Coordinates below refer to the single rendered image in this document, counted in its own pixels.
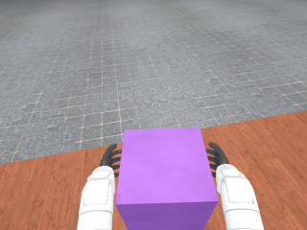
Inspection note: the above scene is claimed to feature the carton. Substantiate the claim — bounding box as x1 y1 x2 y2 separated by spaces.
115 126 219 230

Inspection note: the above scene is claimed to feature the robot right forearm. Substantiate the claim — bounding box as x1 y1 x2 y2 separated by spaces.
216 164 264 230

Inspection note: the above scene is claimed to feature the robot left hand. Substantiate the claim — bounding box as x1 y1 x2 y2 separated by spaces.
99 143 122 177

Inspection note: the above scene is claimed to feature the robot right hand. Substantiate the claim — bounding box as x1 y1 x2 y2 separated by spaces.
205 142 229 178

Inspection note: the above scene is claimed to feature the robot left forearm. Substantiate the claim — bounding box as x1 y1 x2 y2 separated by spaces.
77 166 115 230

